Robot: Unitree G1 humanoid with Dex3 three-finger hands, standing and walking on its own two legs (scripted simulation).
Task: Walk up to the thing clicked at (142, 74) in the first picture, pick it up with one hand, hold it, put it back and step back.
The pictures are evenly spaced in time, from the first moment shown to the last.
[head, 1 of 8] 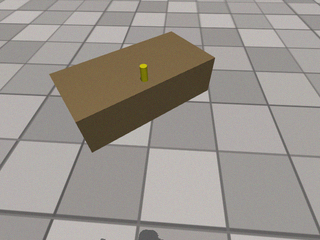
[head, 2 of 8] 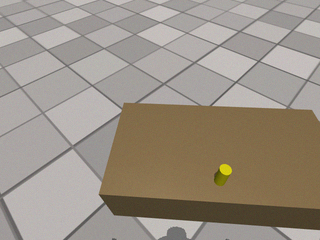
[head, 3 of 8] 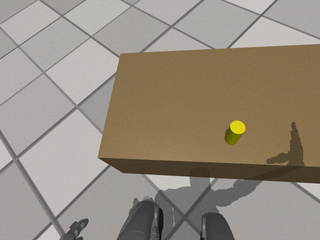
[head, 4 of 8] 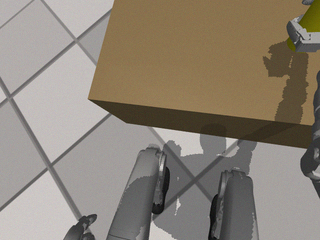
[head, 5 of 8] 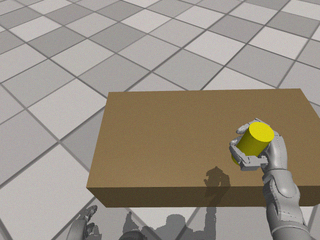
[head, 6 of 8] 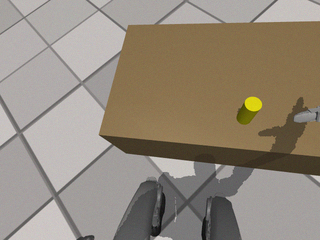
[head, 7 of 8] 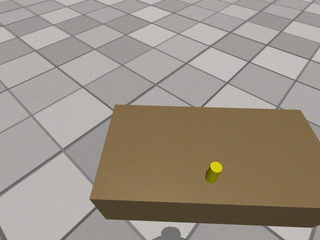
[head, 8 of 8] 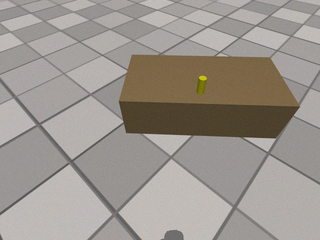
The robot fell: no
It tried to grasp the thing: yes
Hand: right
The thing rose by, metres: 0.39
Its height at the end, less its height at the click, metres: +0.00
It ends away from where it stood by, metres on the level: 0.02
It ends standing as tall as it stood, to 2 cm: yes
